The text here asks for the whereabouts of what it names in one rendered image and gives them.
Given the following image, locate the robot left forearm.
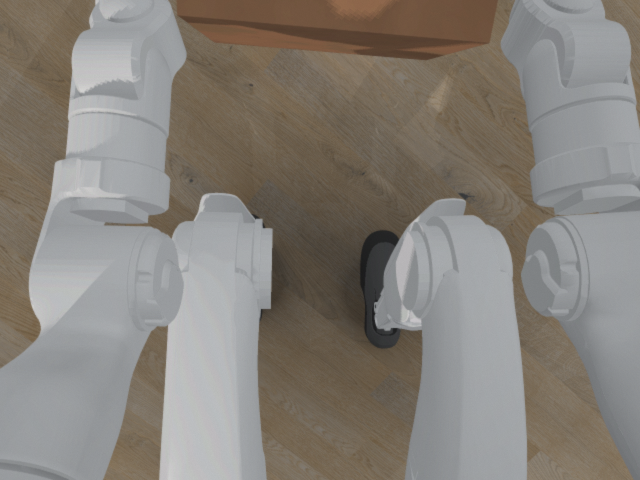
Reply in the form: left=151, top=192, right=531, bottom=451
left=29, top=0, right=187, bottom=318

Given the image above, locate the left robot upper arm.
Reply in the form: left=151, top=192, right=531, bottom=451
left=0, top=225, right=184, bottom=480

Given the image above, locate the right robot upper arm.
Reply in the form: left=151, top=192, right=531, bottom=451
left=521, top=211, right=640, bottom=480

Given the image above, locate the right robot foot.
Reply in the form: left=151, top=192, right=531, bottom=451
left=360, top=230, right=401, bottom=349

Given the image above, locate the robot left thigh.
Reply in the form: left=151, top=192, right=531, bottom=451
left=159, top=212, right=273, bottom=480

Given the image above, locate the carton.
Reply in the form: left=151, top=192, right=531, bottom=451
left=176, top=0, right=498, bottom=60

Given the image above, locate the robot right forearm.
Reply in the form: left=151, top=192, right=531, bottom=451
left=501, top=0, right=640, bottom=215

